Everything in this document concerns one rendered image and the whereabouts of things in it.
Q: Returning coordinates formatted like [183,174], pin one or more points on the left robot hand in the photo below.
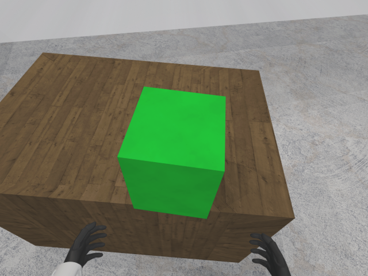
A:
[80,248]

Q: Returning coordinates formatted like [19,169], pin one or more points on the carton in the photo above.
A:
[173,154]

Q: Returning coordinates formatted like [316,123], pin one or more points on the pedestal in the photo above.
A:
[62,126]

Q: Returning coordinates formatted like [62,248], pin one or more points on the robot left forearm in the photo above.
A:
[68,269]

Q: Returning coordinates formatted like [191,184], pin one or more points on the right robot hand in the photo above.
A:
[275,262]

